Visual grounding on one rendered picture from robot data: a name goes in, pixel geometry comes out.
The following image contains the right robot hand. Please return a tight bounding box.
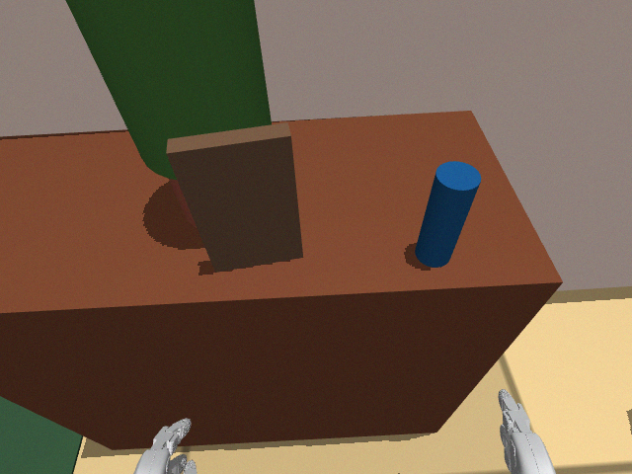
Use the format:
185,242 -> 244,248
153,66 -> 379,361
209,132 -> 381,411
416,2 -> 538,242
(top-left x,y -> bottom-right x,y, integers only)
499,389 -> 556,474

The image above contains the left robot hand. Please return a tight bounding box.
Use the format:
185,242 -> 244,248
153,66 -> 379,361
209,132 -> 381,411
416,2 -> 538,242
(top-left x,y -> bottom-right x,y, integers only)
133,418 -> 197,474

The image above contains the potted plant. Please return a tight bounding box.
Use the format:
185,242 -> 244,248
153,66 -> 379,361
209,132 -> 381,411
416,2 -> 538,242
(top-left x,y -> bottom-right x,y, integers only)
66,0 -> 272,228

